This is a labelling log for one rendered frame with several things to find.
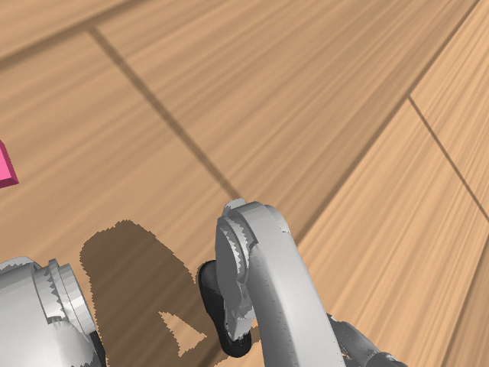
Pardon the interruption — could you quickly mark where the carton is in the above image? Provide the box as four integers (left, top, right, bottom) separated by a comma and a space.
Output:
0, 140, 19, 188

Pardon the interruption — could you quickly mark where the right robot hand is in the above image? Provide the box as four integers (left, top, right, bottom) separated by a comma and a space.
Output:
326, 313, 381, 367

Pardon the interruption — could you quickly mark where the right robot foot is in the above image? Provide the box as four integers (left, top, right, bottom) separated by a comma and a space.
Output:
198, 260, 251, 358

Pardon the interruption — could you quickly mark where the right robot arm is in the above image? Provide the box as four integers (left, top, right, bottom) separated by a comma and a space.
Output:
365, 352, 408, 367

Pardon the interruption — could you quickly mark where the left robot foot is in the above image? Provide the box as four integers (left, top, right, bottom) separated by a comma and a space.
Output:
89, 330, 106, 367

